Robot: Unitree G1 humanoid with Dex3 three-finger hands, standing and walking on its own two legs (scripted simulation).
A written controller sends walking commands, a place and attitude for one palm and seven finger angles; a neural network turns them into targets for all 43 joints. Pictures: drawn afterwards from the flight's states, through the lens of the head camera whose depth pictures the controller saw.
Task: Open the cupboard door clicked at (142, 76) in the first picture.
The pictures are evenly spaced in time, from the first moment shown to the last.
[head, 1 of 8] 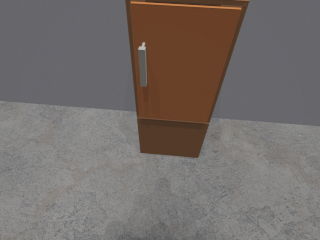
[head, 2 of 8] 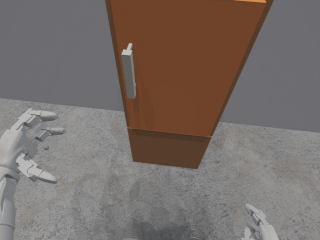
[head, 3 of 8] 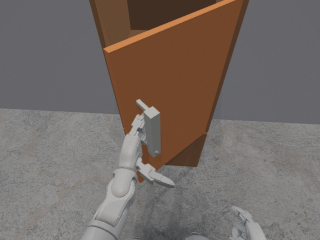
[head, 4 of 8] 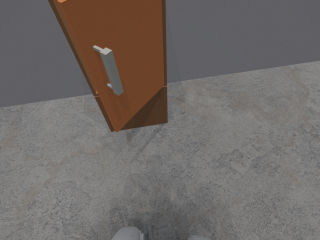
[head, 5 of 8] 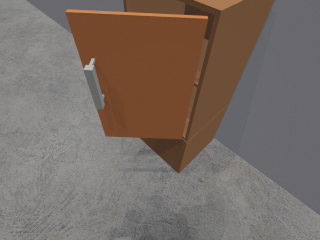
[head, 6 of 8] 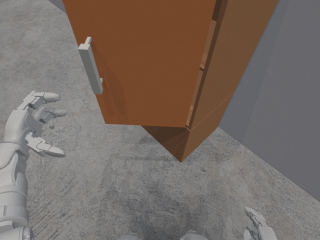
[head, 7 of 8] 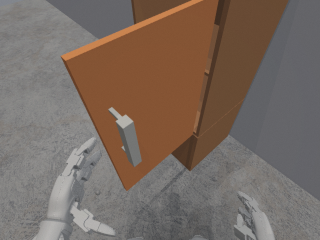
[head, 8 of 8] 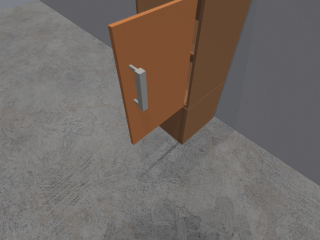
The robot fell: no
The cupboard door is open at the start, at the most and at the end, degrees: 0 91 91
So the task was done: yes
